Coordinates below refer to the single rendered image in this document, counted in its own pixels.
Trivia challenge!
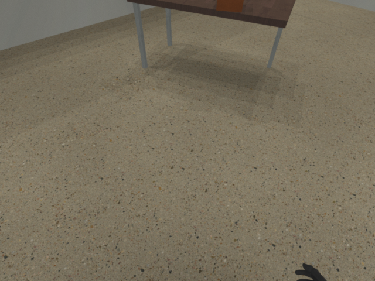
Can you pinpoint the right robot hand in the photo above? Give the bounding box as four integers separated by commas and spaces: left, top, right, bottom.
295, 263, 327, 281

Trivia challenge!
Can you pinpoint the table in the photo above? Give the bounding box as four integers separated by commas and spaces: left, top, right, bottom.
127, 0, 295, 69

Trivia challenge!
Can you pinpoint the carton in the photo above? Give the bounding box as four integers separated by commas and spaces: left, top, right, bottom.
216, 0, 244, 12

